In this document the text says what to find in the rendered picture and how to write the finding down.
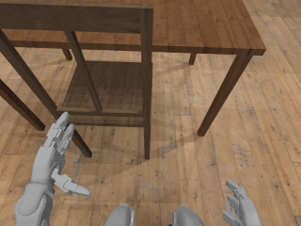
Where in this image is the robot right shin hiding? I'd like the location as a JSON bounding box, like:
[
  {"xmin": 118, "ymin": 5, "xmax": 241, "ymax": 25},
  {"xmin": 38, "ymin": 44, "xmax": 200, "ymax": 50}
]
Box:
[{"xmin": 178, "ymin": 204, "xmax": 188, "ymax": 209}]

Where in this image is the table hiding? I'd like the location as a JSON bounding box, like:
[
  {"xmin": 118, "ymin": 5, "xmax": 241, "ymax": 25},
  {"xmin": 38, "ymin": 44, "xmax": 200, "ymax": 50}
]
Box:
[{"xmin": 0, "ymin": 0, "xmax": 267, "ymax": 137}]

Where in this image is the robot right hand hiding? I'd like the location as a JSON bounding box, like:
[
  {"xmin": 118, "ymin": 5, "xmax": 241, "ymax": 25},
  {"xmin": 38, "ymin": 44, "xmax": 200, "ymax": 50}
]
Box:
[{"xmin": 223, "ymin": 179, "xmax": 261, "ymax": 226}]

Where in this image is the left robot forearm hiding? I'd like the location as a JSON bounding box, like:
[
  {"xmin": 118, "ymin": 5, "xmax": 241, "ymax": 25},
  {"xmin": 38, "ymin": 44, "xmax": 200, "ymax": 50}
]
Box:
[{"xmin": 14, "ymin": 182, "xmax": 55, "ymax": 226}]

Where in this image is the left robot thigh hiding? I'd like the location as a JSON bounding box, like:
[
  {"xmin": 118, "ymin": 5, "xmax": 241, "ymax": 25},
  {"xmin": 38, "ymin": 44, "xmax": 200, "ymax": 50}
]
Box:
[{"xmin": 104, "ymin": 206, "xmax": 135, "ymax": 226}]

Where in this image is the chair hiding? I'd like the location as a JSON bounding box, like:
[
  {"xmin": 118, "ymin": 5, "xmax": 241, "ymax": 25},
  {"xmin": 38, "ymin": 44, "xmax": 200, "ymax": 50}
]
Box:
[{"xmin": 0, "ymin": 0, "xmax": 154, "ymax": 160}]

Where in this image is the robot left hand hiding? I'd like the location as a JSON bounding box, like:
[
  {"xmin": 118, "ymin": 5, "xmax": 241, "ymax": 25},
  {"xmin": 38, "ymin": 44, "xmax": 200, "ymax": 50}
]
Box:
[{"xmin": 31, "ymin": 111, "xmax": 91, "ymax": 197}]

